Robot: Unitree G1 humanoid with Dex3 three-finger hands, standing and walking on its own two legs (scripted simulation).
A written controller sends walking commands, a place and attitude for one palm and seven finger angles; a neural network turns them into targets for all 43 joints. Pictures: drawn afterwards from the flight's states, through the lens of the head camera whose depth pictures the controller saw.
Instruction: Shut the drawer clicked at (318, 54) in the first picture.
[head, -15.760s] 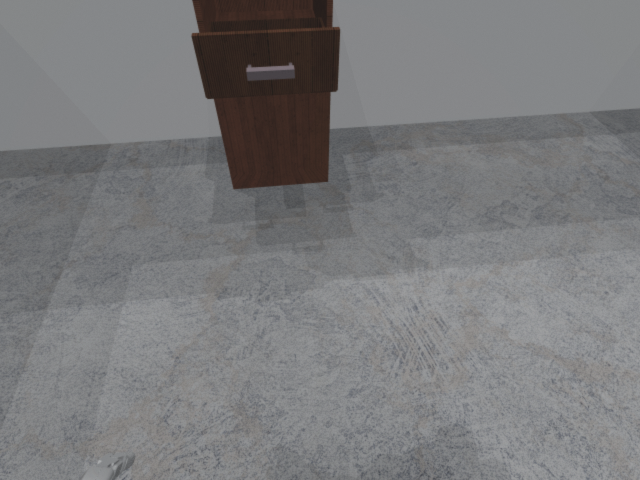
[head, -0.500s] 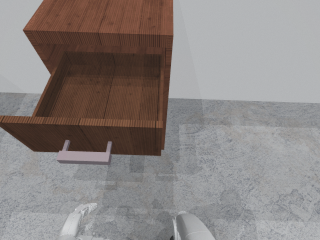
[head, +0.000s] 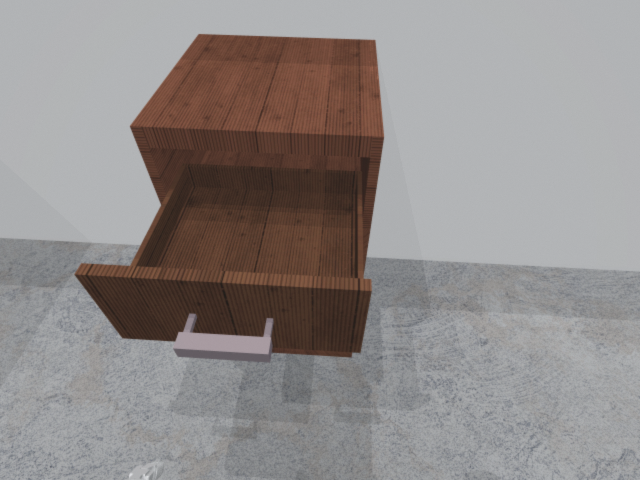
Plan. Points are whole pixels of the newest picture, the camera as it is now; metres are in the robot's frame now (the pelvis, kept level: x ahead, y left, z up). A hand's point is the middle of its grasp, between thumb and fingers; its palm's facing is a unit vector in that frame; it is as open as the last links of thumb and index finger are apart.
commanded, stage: relax the arm and regain balance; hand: left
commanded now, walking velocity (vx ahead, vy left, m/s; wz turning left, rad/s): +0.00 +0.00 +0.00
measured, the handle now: (227, 334) +0.32 +0.16 -0.04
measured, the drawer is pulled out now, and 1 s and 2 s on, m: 0.30 0.30 0.30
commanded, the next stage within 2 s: come to a stop and stand still in 0.32 s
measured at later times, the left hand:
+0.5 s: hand out of the picture +0.00 +0.22 -0.16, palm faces -0.03 -0.94 -0.34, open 16.5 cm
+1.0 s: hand out of the picture -0.03 +0.14 -0.16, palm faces -0.03 -0.97 -0.24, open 16.5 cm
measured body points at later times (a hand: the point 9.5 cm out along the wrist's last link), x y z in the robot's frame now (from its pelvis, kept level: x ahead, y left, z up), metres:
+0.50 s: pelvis +0.00 -0.01 +0.01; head +0.01 -0.02 +0.46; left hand +0.00 +0.27 -0.13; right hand +0.01 -0.25 -0.15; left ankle -0.05 +0.06 -0.73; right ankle +0.02 -0.20 -0.73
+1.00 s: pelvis +0.00 -0.05 +0.00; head +0.01 -0.06 +0.45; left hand -0.03 +0.19 -0.15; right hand +0.05 -0.28 -0.16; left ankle -0.05 +0.06 -0.73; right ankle +0.02 -0.21 -0.73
